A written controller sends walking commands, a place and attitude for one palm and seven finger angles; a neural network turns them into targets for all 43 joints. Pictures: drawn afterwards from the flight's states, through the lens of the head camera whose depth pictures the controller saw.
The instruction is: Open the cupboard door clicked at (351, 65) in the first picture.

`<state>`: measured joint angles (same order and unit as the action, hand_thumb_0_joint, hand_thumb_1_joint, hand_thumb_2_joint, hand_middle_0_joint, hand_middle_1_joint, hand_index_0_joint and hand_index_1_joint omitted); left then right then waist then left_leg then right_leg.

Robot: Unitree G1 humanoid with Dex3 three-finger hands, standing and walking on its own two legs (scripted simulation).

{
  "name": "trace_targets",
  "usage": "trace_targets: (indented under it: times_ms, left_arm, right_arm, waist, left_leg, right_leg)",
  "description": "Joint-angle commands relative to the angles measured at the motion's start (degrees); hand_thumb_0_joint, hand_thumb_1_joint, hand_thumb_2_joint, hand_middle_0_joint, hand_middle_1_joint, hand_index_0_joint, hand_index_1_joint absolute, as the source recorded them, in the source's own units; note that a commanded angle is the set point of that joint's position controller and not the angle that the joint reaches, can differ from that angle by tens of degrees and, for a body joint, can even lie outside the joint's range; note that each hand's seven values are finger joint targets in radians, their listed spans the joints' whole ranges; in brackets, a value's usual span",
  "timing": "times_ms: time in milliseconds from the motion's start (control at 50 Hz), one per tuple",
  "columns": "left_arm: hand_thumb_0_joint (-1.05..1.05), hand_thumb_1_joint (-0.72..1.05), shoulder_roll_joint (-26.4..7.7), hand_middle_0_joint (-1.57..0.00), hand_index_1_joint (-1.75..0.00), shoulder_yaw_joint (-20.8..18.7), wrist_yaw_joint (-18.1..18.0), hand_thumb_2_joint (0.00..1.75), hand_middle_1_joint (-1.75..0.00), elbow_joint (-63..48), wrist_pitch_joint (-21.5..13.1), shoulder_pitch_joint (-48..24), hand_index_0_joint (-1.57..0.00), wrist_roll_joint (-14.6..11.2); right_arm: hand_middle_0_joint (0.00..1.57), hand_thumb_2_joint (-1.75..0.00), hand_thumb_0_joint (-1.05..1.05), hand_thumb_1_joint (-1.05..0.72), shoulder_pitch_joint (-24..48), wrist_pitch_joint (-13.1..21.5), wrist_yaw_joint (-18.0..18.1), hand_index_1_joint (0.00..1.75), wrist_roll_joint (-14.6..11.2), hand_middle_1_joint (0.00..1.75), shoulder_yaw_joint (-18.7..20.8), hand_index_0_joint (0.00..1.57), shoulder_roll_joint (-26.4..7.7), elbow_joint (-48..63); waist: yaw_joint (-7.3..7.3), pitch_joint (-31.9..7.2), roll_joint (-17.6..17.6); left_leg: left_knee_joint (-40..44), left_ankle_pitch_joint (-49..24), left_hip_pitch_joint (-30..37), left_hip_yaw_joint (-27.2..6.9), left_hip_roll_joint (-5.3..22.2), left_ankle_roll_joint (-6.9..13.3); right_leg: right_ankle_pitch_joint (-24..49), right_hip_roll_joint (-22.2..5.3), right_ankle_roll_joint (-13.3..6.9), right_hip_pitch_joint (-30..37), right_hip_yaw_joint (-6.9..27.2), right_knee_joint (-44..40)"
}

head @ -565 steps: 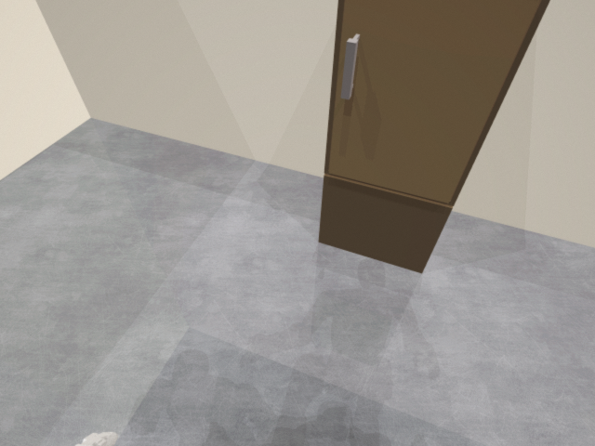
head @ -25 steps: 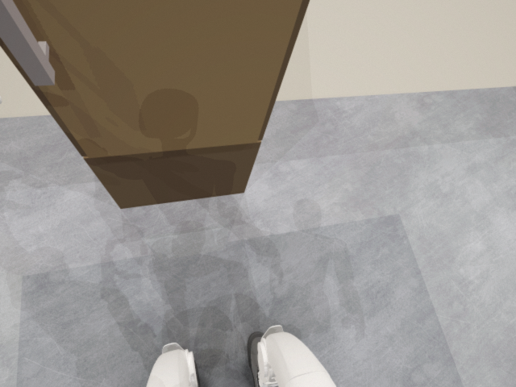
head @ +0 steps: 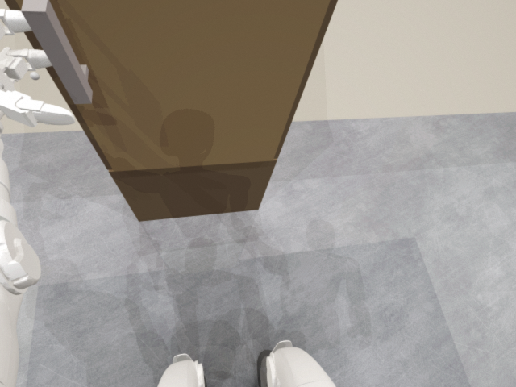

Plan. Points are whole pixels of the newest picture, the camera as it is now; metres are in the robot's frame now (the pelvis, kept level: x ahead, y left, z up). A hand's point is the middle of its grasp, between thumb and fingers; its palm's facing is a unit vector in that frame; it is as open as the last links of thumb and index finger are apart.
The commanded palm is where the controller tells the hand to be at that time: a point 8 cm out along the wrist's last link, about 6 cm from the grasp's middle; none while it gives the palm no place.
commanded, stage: slide the fingers in behind the handle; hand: left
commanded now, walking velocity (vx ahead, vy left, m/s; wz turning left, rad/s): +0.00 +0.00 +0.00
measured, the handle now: (64, 46) +0.58 +0.22 +0.10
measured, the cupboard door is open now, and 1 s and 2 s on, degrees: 0 0 0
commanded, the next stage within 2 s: close the thumb around the handle in 1.02 s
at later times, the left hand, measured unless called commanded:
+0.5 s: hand (64, 75) +0.54 +0.21 +0.10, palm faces +0.03 -1.00 -0.01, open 13.9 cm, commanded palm +0.52 +0.25 +0.10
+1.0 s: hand (75, 73) +0.54 +0.20 +0.10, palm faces +0.03 -1.00 -0.02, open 13.9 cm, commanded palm +0.51 +0.24 +0.10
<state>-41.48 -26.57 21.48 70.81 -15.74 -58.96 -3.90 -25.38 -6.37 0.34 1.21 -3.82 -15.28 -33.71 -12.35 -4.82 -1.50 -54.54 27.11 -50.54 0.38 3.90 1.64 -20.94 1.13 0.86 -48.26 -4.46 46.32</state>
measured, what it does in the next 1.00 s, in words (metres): stands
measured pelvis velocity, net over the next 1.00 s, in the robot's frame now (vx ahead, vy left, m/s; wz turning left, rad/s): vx -0.01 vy -0.01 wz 0.00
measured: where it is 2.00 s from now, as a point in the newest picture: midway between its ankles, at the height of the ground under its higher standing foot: outside the picture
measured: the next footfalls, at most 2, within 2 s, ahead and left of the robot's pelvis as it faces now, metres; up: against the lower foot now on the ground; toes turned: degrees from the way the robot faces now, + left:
none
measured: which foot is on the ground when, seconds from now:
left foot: down 0.00-1.00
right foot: down 0.00-1.00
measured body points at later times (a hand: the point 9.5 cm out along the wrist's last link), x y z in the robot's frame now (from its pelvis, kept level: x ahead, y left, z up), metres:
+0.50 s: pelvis -0.01 -0.01 +0.00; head +0.14 +0.02 +0.42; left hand +0.53 +0.27 +0.10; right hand -0.05 -0.28 -0.10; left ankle -0.03 +0.09 -0.69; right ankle +0.00 -0.14 -0.69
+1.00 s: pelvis -0.01 -0.01 +0.00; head +0.14 +0.01 +0.43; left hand +0.53 +0.25 +0.10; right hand -0.04 -0.27 -0.10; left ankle -0.03 +0.09 -0.69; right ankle +0.00 -0.14 -0.69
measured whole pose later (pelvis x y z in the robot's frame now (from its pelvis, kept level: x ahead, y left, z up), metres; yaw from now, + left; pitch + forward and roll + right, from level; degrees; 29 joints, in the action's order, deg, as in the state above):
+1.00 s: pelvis -0.01 -0.01 +0.00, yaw +0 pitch +23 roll -4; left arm -36.8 -25.1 15.7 71.7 -18.2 -60.1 -3.0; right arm -25.8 -4.2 -0.2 1.6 -3.0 -15.3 -35.1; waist -12.7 -4.6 -1.9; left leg -54.0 26.4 -50.2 0.6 3.9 0.9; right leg -21.1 1.2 0.0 -48.9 -4.1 47.6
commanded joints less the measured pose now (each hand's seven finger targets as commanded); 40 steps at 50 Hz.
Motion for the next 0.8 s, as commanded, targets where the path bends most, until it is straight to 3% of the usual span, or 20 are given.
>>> trace_targets:
  times_ms: [0, 40, 60, 100, 120, 200, 240, 280, 300, 340, 400, 460, 500, 520, 580, 640, 700, 720, 760, 780]
  left_arm:
    - [0.00, -0.50, -13.53, -0.30, -1.20, -0.98, -1.19, 0.30, -1.20, -12.70, -4.38, -27.91, -0.30, -1.29]
    - [0.00, -0.50, -14.40, -0.30, -1.20, -1.65, -1.70, 0.30, -1.20, -10.18, -4.27, -26.35, -0.30, -0.90]
    - [0.00, -0.50, -12.54, -0.30, -1.20, 0.02, -1.83, 0.30, -1.20, -9.89, -4.12, -26.86, -0.30, -0.69]
    - [0.00, -0.50, -15.46, -0.30, -1.20, -1.82, -2.41, 0.30, -1.20, -9.90, -4.52, -27.13, -0.30, -0.19]
    - [0.00, -0.50, -13.59, -0.30, -1.20, -0.24, -2.42, 0.30, -1.20, -9.98, -4.60, -27.88, -0.30, -0.08]
    - [0.00, -0.50, -12.81, -0.30, -1.20, 0.36, -2.31, 0.30, -1.20, -10.69, -5.18, -28.90, -0.30, 0.10]
    - [0.00, -0.50, -12.00, -0.30, -1.20, 0.45, -1.92, 0.30, -1.20, -9.32, -4.66, -28.24, -0.30, -0.80]
    - [0.00, -0.50, -11.71, -0.30, -1.20, 0.55, -1.90, 0.30, -1.20, -9.53, -4.57, -29.49, -0.30, -1.04]
    - [0.00, -0.50, -14.61, -0.30, -1.20, -1.40, -2.33, 0.30, -1.20, -9.77, -4.63, -30.01, -0.30, -0.80]
    - [0.00, -0.50, -12.62, -0.30, -1.20, 0.38, -2.72, 0.30, -1.20, -10.65, -4.80, -29.59, -0.30, -0.22]
    - [0.00, -0.50, -12.38, -0.30, -1.20, -0.04, -3.07, 0.30, -1.20, -11.03, -5.26, -28.38, -0.30, -0.42]
    - [0.00, -0.50, -11.32, -0.30, -1.20, 1.10, -3.03, 0.30, -1.20, -9.19, -4.32, -28.86, -0.30, -0.57]
    - [0.00, -0.50, -12.73, -0.30, -1.20, -0.35, -3.85, 0.30, -1.20, -12.10, -5.06, -30.15, -0.30, -0.46]
    - [0.00, -0.50, -11.30, -0.30, -1.20, 0.68, -4.18, 0.30, -1.20, -11.78, -5.19, -29.72, -0.30, -0.18]
    - [0.00, -0.50, -9.45, -0.30, -1.20, 1.51, -4.89, 0.30, -1.20, -9.70, -5.13, -30.18, -0.30, -0.47]
    - [0.00, -0.50, -10.50, -0.30, -1.20, 0.96, -5.02, 0.30, -1.20, -12.31, -5.88, -29.97, -0.30, 0.02]
    - [0.00, -0.50, -10.42, -0.30, -1.20, 0.58, -4.96, 0.30, -1.20, -10.08, -5.72, -28.54, -0.30, -0.22]
    - [0.00, -0.50, -8.46, -0.30, -1.20, 1.78, -4.88, 0.30, -1.20, -9.81, -5.45, -28.93, -0.30, -0.60]
    - [0.00, -0.50, -12.58, -0.30, -1.20, -0.85, -5.27, 0.30, -1.20, -9.22, -5.21, -28.38, -0.30, -0.17]
    - [0.00, -0.50, -12.66, -0.30, -1.20, -0.79, -5.53, 0.30, -1.20, -10.15, -5.61, -29.46, -0.30, 0.19]
  right_arm:
    - [0.20, -0.90, 0.00, -0.90, -12.94, 0.58, 0.62, 0.30, 0.19, 0.30, 4.51, 0.20, -12.07, 0.29]
    - [0.20, -0.90, 0.00, -0.90, -12.78, 0.72, 0.69, 0.30, 0.11, 0.30, 4.35, 0.20, -12.03, 0.40]
    - [0.20, -0.90, 0.00, -0.90, -12.49, 0.86, 0.61, 0.30, 0.00, 0.30, 4.20, 0.20, -11.82, 0.62]
    - [0.20, -0.90, 0.00, -0.90, -12.63, 0.95, 0.77, 0.30, 0.00, 0.30, 4.16, 0.20, -11.99, 0.70]
    - [0.20, -0.90, 0.00, -0.90, -12.31, 1.15, 0.64, 0.30, -0.02, 0.30, 4.09, 0.20, -11.70, 0.85]
    - [0.20, -0.90, 0.00, -0.90, -12.67, 1.44, 0.67, 0.30, 0.06, 0.30, 4.34, 0.20, -11.76, 0.21]
    - [0.20, -0.90, 0.00, -0.90, -12.78, 1.58, 0.73, 0.30, -0.04, 0.30, 4.35, 0.20, -11.80, 0.12]
    - [0.20, -0.90, 0.00, -0.90, -12.93, 1.65, 0.81, 0.30, 0.06, 0.30, 4.20, 0.20, -11.80, 0.06]
    - [0.20, -0.90, 0.00, -0.90, -13.02, 1.67, 0.87, 0.30, 0.07, 0.30, 4.25, 0.20, -11.96, -0.19]
    - [0.20, -0.90, 0.00, -0.90, -12.95, 1.91, 0.71, 0.30, 0.15, 0.30, 4.31, 0.20, -11.63, -0.06]
    - [0.20, -0.90, 0.00, -0.90, -13.21, 1.98, 0.50, 0.30, 0.09, 0.30, 4.49, 0.20, -11.64, -0.09]
    - [0.20, -0.90, 0.00, -0.90, -12.78, 2.02, 0.62, 0.30, -0.09, 0.30, 4.30, 0.20, -11.66, -0.13]
    - [0.20, -0.90, 0.00, -0.90, -13.21, 2.28, 0.67, 0.30, 0.15, 0.30, 4.54, 0.20, -11.71, -0.16]
    - [0.20, -0.90, 0.00, -0.90, -13.12, 2.38, 0.49, 0.30, 0.16, 0.30, 4.57, 0.20, -11.47, -0.17]
    - [0.20, -0.90, 0.00, -0.90, -13.27, 2.60, 0.43, 0.30, 0.32, 0.30, 4.45, 0.20, -11.47, -0.67]
    - [0.20, -0.90, 0.00, -0.90, -13.28, 2.74, 0.30, 0.30, 0.41, 0.30, 4.66, 0.20, -11.47, -0.61]
    - [0.20, -0.90, 0.00, -0.90, -13.23, 2.55, 0.21, 0.30, 0.22, 0.30, 4.63, 0.20, -11.55, -0.75]
    - [0.20, -0.90, 0.00, -0.90, -12.86, 2.57, 0.17, 0.30, 0.18, 0.30, 4.60, 0.20, -11.34, -0.53]
    - [0.20, -0.90, 0.00, -0.90, -12.83, 2.55, 0.36, 0.30, 0.08, 0.30, 4.42, 0.20, -11.71, -0.14]
    - [0.20, -0.90, 0.00, -0.90, -12.88, 2.66, 0.41, 0.30, 0.27, 0.30, 4.35, 0.20, -11.55, -0.11]
  waist:
    - [-1.11, -27.89, -13.57]
    - [-0.94, -26.67, -10.76]
    - [-1.42, -26.14, -11.08]
    - [-0.94, -26.90, -10.50]
    - [-1.33, -26.71, -11.69]
    - [-1.47, -28.69, -12.71]
    - [-1.90, -27.69, -10.41]
    - [-2.09, -27.37, -11.03]
    - [-1.67, -27.90, -10.47]
    - [-1.72, -28.13, -12.06]
    - [-1.40, -29.50, -10.90]
    - [-1.81, -25.83, -9.53]
    - [-1.28, -29.11, -11.97]
    - [-1.34, -29.20, -12.68]
    - [-2.50, -25.56, -9.33]
    - [-1.35, -29.72, -11.83]
    - [-1.48, -27.64, -9.87]
    - [-1.97, -26.67, -9.63]
    - [-1.11, -26.44, -9.00]
    - [-1.08, -27.20, -10.85]
  left_leg:
    - [3.83, -37.22, 27.81, -5.12, -0.59, -1.05]
    - [3.97, -35.01, 24.78, -4.74, -0.86, -0.74]
    - [4.03, -33.65, 23.74, -4.26, -1.13, -0.51]
    - [3.95, -32.73, 22.57, -4.10, -1.25, -0.31]
    - [3.85, -31.54, 22.01, -3.65, -1.53, -0.21]
    - [3.68, -31.74, 24.17, -4.01, -1.37, -0.33]
    - [3.80, -30.55, 22.46, -3.63, -1.47, -0.02]
    - [3.81, -29.94, 21.73, -3.58, -1.65, 0.13]
    - [3.77, -29.12, 21.04, -3.53, -1.59, 0.15]
    - [3.87, -29.64, 21.86, -3.38, -1.68, 0.11]
    - [3.86, -30.00, 22.13, -3.34, -1.75, 0.13]
    - [4.58, -25.81, 18.73, -2.95, -1.94, 0.39]
    - [4.37, -28.51, 21.78, -3.20, -1.83, 0.18]
    - [4.17, -28.89, 22.44, -3.17, -1.90, 0.09]
    - [4.44, -27.04, 20.57, -3.32, -1.80, 0.41]
    - [4.41, -29.82, 23.13, -3.47, -1.77, -0.05]
    - [4.39, -29.22, 22.07, -3.49, -1.70, 0.06]
    - [4.48, -28.16, 21.02, -3.10, -1.91, 0.20]
    - [4.71, -26.35, 18.60, -2.90, -2.09, 0.34]
    - [4.58, -27.41, 19.74, -3.04, -2.07, 0.25]
  right_leg:
    - [20.12, 3.09, -1.84, 5.57, 0.53, -1.45]
    - [20.54, 2.97, -1.76, 7.28, 0.71, -1.34]
    - [20.70, 2.94, -1.72, 7.45, 0.91, -1.32]
    - [21.29, 2.80, -1.70, 8.92, 1.30, -1.11]
    - [21.13, 2.71, -1.66, 8.77, 1.50, -1.23]
    - [20.41, 2.75, -1.74, 7.91, 1.39, -1.22]
    - [21.10, 2.85, -1.62, 9.27, 1.64, -1.62]
    - [21.17, 2.78, -1.85, 9.28, 1.68, -1.48]
    - [21.01, 2.72, -1.64, 10.05, 1.84, -1.53]
    - [21.18, 2.68, -1.64, 9.54, 1.84, -1.57]
    - [21.95, 2.82, -1.69, 10.80, 1.93, -1.55]
    - [19.63, 2.65, -1.54, 11.01, 2.08, -2.18]
    - [20.90, 2.62, -1.70, 10.74, 2.00, -1.75]
    - [20.68, 2.67, -1.67, 9.82, 1.99, -1.72]
    - [19.58, 2.77, -1.64, 9.43, 1.84, -2.29]
    - [21.33, 2.62, -1.81, 10.48, 1.82, -1.56]
    - [20.91, 2.80, -1.72, 9.97, 1.74, -1.76]
    - [20.94, 2.76, -1.58, 10.24, 1.93, -2.00]
    - [20.34, 2.58, -1.63, 11.89, 2.26, -1.86]
    - [20.74, 2.52, -1.83, 11.29, 2.15, -1.45]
